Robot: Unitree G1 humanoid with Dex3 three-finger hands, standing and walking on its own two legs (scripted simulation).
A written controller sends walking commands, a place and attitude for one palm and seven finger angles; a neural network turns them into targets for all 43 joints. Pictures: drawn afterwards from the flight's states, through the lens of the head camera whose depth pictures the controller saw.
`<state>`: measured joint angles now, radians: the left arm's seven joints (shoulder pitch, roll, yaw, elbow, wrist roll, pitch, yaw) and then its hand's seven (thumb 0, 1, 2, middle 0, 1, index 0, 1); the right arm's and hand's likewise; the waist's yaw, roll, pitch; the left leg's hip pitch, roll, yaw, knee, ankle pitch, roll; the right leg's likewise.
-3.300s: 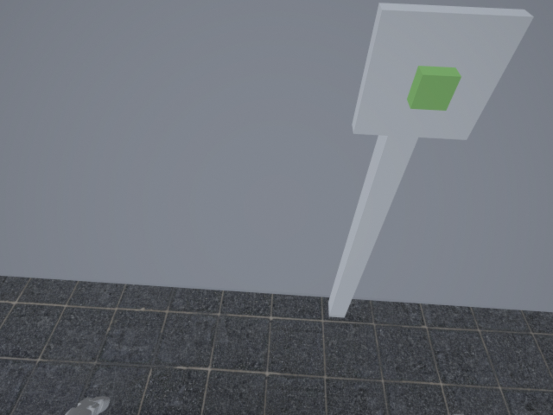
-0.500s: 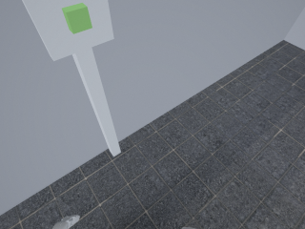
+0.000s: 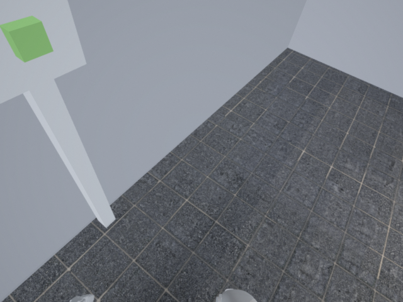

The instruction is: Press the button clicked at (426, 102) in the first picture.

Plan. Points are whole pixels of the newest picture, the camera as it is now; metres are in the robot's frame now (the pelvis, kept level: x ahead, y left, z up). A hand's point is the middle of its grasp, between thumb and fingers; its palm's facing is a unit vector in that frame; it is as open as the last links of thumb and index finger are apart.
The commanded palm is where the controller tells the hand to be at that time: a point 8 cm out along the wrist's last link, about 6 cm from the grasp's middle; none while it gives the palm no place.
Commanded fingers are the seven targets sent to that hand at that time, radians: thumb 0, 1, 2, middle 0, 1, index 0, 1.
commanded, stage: walk to a spot facing it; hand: left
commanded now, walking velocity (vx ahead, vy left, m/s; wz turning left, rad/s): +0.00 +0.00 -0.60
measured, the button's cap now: (27, 38) +0.51 +0.38 +0.21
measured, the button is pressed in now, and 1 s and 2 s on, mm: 0 0 0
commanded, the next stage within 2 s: none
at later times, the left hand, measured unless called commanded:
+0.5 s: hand (134, 301) +0.14 +0.14 -0.16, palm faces -0.27 -0.93 -0.23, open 7.3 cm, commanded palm none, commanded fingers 0.00 0.90 0.90 -0.20 -0.30 -0.20 -0.30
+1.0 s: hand (146, 273) +0.20 +0.13 -0.16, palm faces -0.57 -0.81 -0.17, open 7.3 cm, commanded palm none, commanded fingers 0.00 0.90 0.90 -0.20 -0.30 -0.20 -0.30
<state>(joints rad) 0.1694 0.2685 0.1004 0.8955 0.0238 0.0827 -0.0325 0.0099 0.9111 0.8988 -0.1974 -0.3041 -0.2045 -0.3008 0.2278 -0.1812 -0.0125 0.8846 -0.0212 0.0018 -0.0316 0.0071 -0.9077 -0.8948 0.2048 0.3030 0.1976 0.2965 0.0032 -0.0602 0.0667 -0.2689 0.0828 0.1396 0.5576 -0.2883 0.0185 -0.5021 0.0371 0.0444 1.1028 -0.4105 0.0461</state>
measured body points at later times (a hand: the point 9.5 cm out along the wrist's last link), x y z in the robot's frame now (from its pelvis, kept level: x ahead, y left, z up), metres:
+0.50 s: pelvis +0.00 -0.02 +0.00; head +0.04 -0.04 +0.45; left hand +0.16 +0.19 -0.14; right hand -0.01 -0.30 -0.14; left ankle +0.04 +0.11 -0.68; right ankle -0.02 -0.14 -0.74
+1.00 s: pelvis +0.01 +0.02 +0.01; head +0.05 +0.01 +0.45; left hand +0.23 +0.17 -0.15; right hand -0.10 -0.21 -0.13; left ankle +0.06 +0.10 -0.74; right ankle -0.10 -0.09 -0.68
